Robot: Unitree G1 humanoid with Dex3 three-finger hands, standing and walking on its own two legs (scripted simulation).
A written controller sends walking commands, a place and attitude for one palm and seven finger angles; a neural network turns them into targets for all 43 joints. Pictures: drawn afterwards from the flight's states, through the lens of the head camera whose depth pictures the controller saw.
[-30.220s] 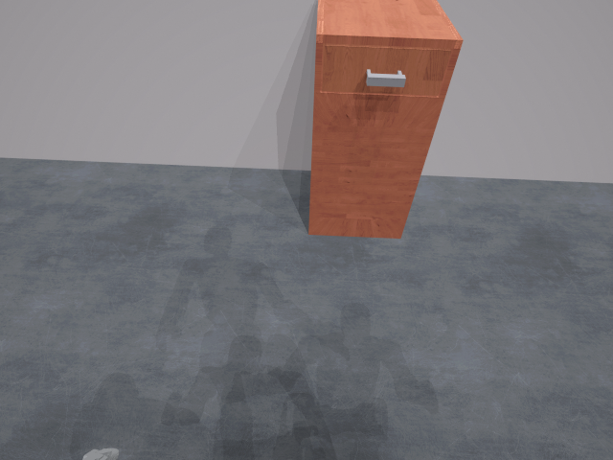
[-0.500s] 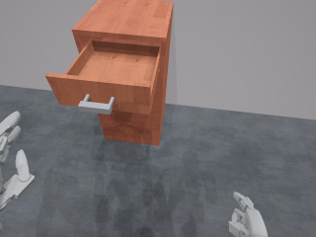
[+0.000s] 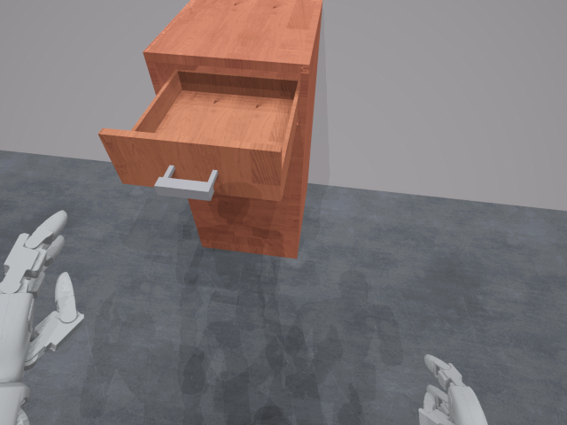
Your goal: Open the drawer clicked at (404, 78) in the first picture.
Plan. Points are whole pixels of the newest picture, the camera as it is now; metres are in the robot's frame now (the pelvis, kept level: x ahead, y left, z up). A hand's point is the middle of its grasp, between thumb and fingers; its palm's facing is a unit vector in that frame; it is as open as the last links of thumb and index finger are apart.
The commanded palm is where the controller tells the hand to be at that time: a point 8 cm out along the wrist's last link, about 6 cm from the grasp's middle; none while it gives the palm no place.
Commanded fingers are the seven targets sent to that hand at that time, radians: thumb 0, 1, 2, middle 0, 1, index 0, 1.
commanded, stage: let the arm hang, fingers relaxed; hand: left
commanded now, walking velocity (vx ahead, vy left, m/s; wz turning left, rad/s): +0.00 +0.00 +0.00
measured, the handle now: (188, 180) +0.56 +0.23 -0.02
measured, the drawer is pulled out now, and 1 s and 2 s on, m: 0.30 0.30 0.30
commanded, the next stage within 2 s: look to check the result in 1.06 s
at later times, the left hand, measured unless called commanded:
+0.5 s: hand out of the picture -0.04 +0.17 -0.17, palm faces +0.00 -0.97 -0.23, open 7.3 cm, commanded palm none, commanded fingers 0.00 0.90 0.90 -0.20 -0.30 -0.20 -0.30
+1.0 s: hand out of the picture +0.04 +0.15 -0.17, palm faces +0.01 -0.97 -0.22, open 7.3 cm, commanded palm none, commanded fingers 0.00 0.90 0.90 -0.20 -0.30 -0.20 -0.30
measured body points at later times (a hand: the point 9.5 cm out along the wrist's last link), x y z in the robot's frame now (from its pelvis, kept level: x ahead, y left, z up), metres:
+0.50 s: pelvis -0.01 -0.03 +0.00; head +0.02 -0.03 +0.45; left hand -0.03 +0.22 -0.15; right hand -0.05 -0.26 -0.15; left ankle +0.00 +0.09 -0.74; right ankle +0.03 -0.12 -0.74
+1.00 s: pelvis +0.01 -0.03 +0.01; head +0.02 -0.04 +0.45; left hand +0.04 +0.20 -0.15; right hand -0.01 -0.24 -0.16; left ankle +0.00 +0.09 -0.74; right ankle +0.03 -0.12 -0.74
